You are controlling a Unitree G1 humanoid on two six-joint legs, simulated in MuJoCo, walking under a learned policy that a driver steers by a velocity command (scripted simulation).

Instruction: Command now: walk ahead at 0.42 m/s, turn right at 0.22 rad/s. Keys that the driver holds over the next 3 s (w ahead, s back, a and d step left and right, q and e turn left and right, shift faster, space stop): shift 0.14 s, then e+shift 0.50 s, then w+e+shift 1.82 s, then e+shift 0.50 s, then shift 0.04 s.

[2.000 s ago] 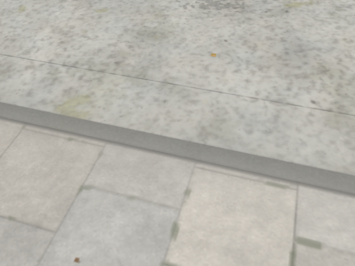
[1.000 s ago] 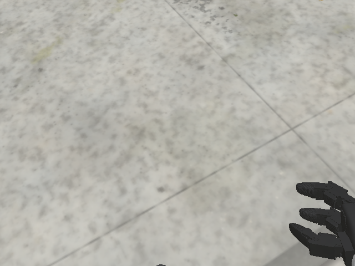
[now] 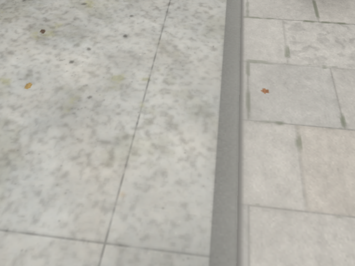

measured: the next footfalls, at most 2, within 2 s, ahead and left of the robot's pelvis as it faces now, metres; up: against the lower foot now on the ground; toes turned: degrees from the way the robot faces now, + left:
right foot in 0.36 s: +0.34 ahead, -0.10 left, +0.00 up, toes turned -4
left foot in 0.76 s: +0.40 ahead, +0.10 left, +0.00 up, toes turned -35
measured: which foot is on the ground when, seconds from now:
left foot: down 0.00-0.34, up 0.36-0.74, down 0.76-1.00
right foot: up 0.00-0.34, down 0.36-0.74, up 0.76-1.00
